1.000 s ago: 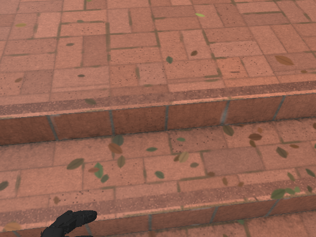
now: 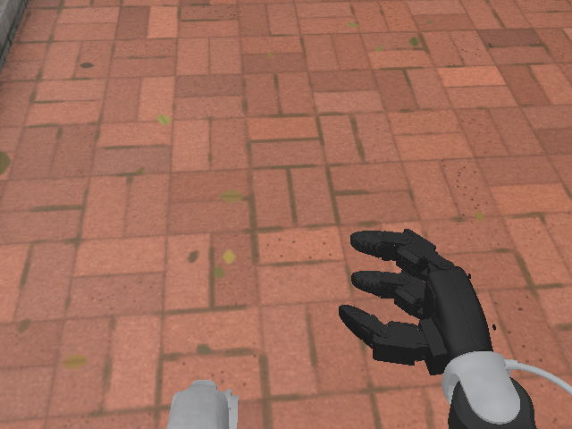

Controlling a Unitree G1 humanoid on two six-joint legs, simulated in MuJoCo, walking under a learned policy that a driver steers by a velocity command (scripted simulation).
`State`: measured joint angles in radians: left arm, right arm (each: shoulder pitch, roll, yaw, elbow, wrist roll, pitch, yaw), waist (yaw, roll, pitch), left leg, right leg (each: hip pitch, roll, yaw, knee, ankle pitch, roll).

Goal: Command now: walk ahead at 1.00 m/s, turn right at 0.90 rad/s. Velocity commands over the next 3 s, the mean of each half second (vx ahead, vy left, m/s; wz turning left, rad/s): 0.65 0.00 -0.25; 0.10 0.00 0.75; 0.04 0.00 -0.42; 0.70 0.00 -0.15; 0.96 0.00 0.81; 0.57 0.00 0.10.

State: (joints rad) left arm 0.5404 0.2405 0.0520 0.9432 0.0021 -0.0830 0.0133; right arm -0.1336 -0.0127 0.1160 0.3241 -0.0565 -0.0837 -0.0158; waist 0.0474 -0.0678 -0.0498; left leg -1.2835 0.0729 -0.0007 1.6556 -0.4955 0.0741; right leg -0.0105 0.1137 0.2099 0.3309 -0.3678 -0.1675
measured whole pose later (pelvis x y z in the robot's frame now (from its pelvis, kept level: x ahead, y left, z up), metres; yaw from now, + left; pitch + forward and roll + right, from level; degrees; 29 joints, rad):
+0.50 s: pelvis +0.44 -0.01 +0.14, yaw -4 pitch +3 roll +3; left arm 0.08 0.18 0.00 0.63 0.05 -0.10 -0.01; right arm 0.48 -0.26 -0.08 0.88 0.03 -0.07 -0.03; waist -0.09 -0.02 0.03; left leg -0.26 -0.05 -0.07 1.15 -0.53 0.00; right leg -0.53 0.00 0.00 0.60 -0.13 -0.06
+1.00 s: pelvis +0.56 +0.04 +0.14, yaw +19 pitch +1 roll -1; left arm 0.20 0.27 0.05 0.68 0.03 0.03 0.03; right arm 0.21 -0.27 -0.06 0.62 -0.01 0.05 0.00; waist -0.01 -0.04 0.04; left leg -0.43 -0.06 -0.01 0.61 -0.19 0.07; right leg -0.50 -0.05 -0.03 1.15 -0.50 0.05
